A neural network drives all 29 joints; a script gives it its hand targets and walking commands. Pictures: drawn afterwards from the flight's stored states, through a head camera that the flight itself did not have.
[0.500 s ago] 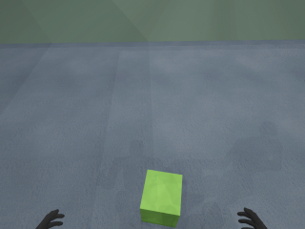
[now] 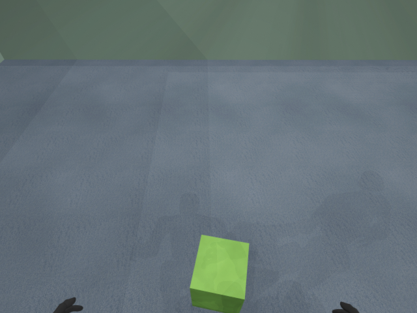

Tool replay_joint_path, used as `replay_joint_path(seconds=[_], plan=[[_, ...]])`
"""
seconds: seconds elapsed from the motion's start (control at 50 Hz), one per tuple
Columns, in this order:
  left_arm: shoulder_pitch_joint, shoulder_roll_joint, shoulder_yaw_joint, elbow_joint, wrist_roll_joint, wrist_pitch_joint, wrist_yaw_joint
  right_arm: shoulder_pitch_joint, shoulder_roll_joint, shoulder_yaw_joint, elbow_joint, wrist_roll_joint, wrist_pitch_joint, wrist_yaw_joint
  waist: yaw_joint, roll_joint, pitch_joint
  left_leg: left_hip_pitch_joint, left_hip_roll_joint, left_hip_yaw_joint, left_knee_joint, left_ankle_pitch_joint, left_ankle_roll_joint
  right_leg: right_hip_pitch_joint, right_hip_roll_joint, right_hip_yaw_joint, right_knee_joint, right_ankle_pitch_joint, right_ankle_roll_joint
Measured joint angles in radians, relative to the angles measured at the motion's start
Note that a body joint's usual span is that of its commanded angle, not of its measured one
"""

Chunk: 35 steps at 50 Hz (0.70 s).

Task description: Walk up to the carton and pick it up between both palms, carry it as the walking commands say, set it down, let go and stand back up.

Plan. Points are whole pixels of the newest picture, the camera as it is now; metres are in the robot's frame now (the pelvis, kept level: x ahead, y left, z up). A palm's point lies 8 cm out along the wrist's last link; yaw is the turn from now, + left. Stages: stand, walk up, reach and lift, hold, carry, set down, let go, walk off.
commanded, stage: stand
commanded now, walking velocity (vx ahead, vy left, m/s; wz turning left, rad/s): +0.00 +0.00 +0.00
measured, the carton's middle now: (219, 275) +0.42 -0.05 -0.65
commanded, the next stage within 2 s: none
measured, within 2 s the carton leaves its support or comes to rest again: neither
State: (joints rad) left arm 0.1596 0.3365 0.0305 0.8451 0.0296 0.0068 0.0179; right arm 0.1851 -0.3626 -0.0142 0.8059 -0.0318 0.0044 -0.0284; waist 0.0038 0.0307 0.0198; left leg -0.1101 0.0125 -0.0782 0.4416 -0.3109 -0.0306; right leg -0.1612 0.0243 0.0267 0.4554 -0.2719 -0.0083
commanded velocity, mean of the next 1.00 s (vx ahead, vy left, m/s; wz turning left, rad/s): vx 0.00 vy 0.00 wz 0.00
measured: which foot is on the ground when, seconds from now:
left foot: down 0.00-1.00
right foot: down 0.00-1.00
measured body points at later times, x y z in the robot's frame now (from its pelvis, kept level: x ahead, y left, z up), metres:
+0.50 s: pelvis -0.02 +0.00 +0.00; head -0.02 -0.01 +0.45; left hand +0.09 +0.31 -0.10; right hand +0.08 -0.30 -0.11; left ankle -0.04 +0.14 -0.74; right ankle -0.02 -0.12 -0.74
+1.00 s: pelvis -0.02 +0.00 +0.01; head -0.03 +0.00 +0.46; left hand +0.08 +0.32 -0.11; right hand +0.06 -0.31 -0.11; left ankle -0.04 +0.14 -0.74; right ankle -0.02 -0.12 -0.74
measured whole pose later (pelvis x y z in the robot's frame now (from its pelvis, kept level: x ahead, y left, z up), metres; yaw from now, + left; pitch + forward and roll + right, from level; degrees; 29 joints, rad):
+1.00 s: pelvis -0.02 +0.00 +0.01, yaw -1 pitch -2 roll +0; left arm 0.12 0.38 0.02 1.03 0.02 0.00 0.01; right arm 0.15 -0.39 0.00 0.99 -0.02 -0.01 -0.02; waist 0.00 0.02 0.03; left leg -0.08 0.01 -0.05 0.35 -0.23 -0.03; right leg -0.15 0.02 0.05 0.38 -0.19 0.00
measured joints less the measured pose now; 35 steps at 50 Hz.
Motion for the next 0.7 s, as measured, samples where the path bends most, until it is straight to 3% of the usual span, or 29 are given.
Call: replay_joint_path(seconds=[0.7], plan=[[-0.024, 0.032, -0.007, 0.154, -0.008, -0.009, -0.011, -0.013, -0.024, 0.013, 0.151, 0.005, -0.016, 0.01, 0.004, -0.012, 0.008, 0.025, 0.0, 0.021, -0.073, 0.068, 0.002, 0.016, -0.007, 0.017, -0.065, 0.069, 0.006]])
